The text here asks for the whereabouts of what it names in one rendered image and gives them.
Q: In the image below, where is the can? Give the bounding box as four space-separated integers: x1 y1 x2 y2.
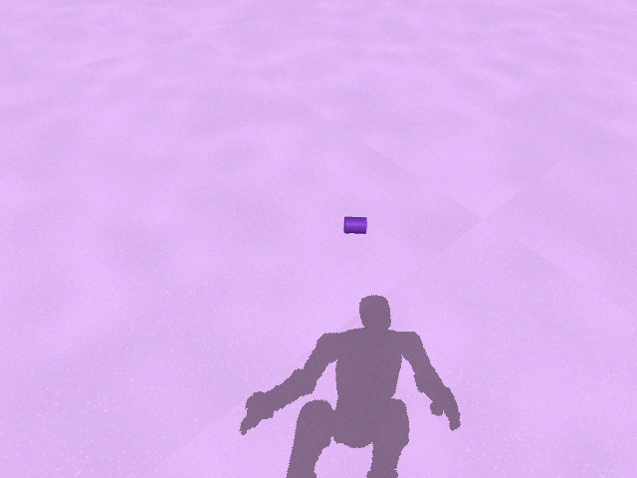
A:
344 217 367 233

